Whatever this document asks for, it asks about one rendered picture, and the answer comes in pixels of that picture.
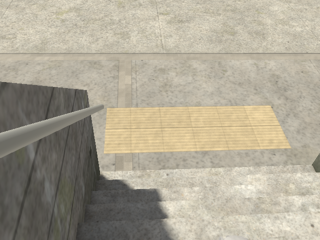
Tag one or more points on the stairs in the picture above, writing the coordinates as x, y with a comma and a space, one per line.
256, 202

